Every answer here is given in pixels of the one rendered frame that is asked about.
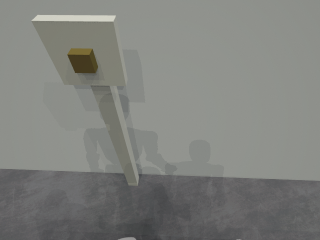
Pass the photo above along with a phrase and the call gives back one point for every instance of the button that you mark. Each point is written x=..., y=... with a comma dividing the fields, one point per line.
x=83, y=60

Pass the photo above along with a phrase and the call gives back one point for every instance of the panel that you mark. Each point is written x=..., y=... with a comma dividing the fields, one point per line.
x=59, y=34

